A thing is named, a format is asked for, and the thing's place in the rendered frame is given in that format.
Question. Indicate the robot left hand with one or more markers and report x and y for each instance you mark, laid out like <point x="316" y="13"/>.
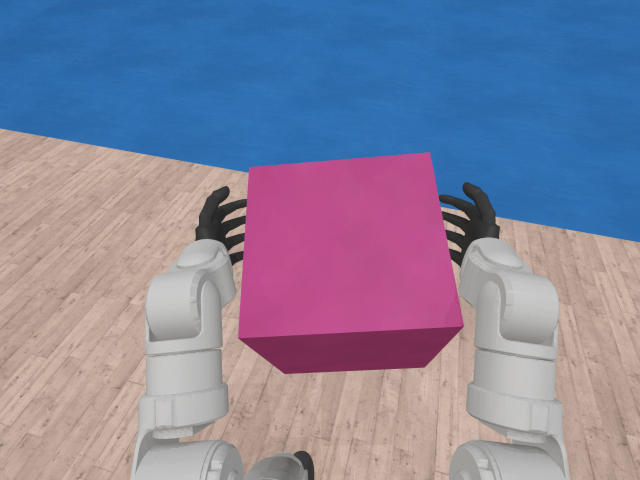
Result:
<point x="211" y="216"/>

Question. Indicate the robot left upper arm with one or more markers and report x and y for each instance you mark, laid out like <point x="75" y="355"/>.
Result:
<point x="195" y="460"/>

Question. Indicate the robot left thigh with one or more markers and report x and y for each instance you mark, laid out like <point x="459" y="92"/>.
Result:
<point x="277" y="468"/>

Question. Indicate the carton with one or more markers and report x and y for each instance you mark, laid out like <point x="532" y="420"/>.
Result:
<point x="346" y="266"/>

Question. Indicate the robot right forearm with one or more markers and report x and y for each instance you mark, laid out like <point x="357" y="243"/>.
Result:
<point x="517" y="313"/>

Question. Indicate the robot left forearm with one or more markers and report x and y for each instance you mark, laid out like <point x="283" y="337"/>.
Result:
<point x="183" y="326"/>

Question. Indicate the robot left shin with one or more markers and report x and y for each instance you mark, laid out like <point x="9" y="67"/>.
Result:
<point x="287" y="454"/>

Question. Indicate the robot right hand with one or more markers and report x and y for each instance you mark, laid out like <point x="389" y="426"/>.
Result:
<point x="482" y="223"/>

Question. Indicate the robot right upper arm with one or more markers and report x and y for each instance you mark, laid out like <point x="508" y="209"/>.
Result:
<point x="488" y="460"/>

